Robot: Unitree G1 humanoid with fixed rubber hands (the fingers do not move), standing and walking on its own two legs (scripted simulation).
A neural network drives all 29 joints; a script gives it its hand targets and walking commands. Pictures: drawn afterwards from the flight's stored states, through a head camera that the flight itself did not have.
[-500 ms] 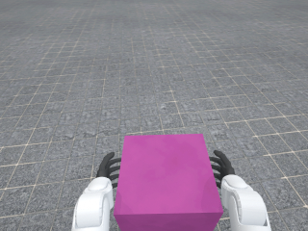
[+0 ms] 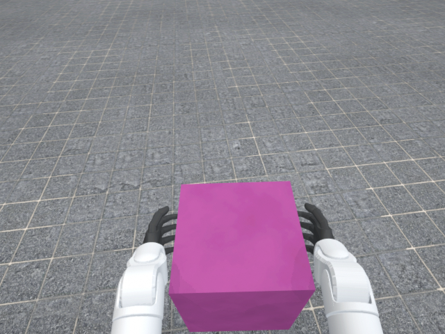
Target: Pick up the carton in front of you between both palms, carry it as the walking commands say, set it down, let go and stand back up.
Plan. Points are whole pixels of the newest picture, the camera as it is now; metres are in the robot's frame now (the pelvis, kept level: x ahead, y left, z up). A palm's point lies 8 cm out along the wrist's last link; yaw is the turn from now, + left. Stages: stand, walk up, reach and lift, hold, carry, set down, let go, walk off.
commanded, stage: carry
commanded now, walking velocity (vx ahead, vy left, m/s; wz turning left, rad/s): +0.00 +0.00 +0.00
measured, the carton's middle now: (237, 260) +0.30 +0.00 -0.04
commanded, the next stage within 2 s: hold in 0.26 s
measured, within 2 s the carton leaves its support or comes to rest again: neither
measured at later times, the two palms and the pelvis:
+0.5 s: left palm (148, 262) +0.26 +0.16 +0.04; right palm (321, 252) +0.27 -0.14 +0.04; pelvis -0.01 +0.00 +0.01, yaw +2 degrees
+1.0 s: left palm (156, 259) +0.26 +0.14 +0.05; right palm (333, 256) +0.26 -0.16 +0.05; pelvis -0.06 -0.01 -0.01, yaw -1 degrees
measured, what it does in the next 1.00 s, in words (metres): shifts its weight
